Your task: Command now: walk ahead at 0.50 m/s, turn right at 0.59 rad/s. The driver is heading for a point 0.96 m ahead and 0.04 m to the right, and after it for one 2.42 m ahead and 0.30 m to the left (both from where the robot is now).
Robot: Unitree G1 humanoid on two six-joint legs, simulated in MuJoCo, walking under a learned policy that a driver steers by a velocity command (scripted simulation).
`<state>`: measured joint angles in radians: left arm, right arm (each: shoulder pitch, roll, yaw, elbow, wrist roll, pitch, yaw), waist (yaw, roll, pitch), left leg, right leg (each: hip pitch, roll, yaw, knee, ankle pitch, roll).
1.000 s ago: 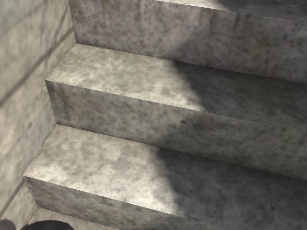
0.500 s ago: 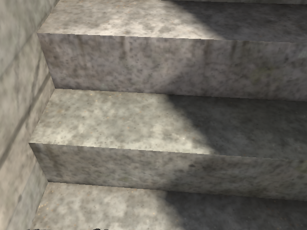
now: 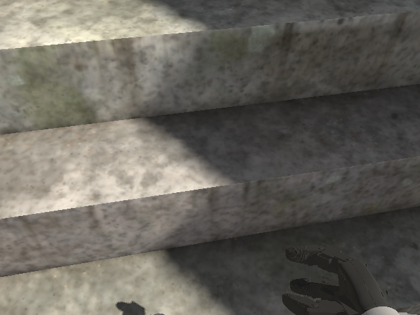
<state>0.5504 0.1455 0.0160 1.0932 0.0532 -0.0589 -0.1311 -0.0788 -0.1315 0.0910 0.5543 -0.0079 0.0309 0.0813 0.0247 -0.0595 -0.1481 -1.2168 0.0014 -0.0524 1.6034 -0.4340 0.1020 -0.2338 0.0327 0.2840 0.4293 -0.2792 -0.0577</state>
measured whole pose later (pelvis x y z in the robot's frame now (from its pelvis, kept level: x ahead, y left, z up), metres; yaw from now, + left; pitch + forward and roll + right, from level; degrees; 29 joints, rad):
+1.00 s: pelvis +0.46 -0.18 +0.40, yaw -9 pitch +4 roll -1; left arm 0.39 0.15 -0.04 1.12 0.13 -0.06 -0.08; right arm 0.15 -0.17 -0.02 0.95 0.02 -0.05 0.12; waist 0.02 0.01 -0.14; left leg -1.34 -0.05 -0.13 2.39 0.08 0.27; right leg -0.25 -0.02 -0.30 0.53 -0.36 -0.07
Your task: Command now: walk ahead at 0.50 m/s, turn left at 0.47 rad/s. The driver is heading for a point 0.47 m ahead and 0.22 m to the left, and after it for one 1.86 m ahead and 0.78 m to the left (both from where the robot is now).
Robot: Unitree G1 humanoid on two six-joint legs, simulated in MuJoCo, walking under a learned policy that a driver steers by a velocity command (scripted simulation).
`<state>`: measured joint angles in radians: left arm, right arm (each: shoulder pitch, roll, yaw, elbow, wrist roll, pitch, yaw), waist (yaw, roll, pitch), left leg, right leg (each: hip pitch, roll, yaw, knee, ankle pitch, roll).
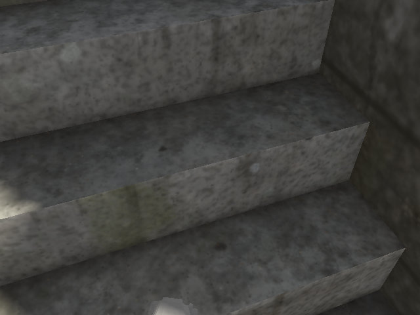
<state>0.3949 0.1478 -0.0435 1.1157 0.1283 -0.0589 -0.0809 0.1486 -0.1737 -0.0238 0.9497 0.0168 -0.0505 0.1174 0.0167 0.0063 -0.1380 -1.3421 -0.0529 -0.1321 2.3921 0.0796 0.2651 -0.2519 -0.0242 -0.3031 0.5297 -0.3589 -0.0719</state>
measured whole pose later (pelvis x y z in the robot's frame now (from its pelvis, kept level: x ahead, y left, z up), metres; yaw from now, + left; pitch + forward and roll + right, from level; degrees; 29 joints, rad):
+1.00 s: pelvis +0.45 +0.01 +0.42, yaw +35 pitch +4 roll +0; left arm 0.46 0.15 -0.02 1.21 0.12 -0.06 -0.04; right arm 0.08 -0.19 -0.01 1.00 0.02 -0.05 0.12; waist 0.02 0.03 -0.13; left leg -1.37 -0.02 -0.15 2.10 -0.03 0.25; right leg -0.31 0.00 -0.22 0.57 -0.32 -0.09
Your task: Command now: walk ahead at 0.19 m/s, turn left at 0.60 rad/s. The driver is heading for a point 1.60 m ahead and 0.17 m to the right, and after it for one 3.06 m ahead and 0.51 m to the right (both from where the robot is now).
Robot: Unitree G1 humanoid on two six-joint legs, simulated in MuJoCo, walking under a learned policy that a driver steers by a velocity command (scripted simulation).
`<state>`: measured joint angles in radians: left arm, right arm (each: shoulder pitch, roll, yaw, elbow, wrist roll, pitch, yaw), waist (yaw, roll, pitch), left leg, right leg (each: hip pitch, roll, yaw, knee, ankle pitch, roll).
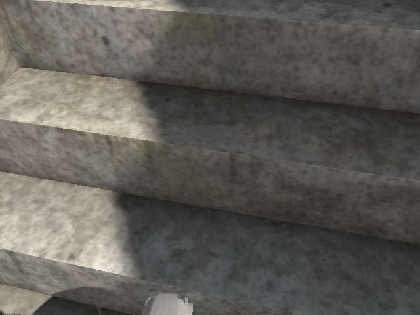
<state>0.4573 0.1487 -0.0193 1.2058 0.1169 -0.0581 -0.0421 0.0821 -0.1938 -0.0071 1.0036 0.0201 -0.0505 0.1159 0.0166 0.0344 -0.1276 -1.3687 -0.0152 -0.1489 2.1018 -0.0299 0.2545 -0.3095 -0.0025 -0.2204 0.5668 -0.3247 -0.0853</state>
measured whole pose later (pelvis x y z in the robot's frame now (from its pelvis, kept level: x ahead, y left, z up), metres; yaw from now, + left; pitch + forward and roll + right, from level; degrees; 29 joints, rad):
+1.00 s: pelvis +0.26 -0.02 +0.22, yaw +6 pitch -1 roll +0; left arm 0.32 0.12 -0.04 0.97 -0.01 -0.04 0.09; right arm 0.25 -0.17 -0.01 0.95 0.01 -0.02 -0.03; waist -0.01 0.06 0.01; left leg -0.20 0.02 0.03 0.45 -0.23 -0.01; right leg -0.19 0.02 -0.03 0.44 -0.24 -0.03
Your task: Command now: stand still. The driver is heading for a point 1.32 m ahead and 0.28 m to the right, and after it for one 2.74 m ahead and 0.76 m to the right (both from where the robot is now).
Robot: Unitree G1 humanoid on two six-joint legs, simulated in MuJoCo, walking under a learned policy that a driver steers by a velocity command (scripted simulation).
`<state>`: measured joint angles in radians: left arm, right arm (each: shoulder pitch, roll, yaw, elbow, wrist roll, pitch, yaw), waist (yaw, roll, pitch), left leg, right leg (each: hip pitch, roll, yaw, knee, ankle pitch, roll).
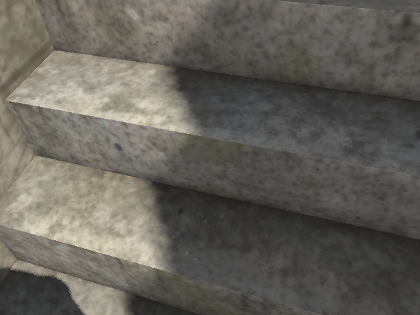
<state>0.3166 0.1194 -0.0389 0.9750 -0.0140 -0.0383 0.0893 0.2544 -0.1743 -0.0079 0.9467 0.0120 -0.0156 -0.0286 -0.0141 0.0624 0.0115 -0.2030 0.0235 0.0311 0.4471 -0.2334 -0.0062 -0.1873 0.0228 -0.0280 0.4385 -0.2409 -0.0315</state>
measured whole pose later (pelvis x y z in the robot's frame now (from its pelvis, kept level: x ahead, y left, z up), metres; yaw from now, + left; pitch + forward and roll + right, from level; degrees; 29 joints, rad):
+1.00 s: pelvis -0.02 +0.02 +0.00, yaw -1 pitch -1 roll +0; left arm 0.38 0.14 -0.02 1.01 -0.01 -0.01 0.07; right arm 0.41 -0.17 0.00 0.96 0.00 -0.01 -0.04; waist -0.02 0.02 0.00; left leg -0.21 0.00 0.05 0.41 -0.18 0.03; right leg -0.19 0.00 0.00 0.40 -0.19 -0.01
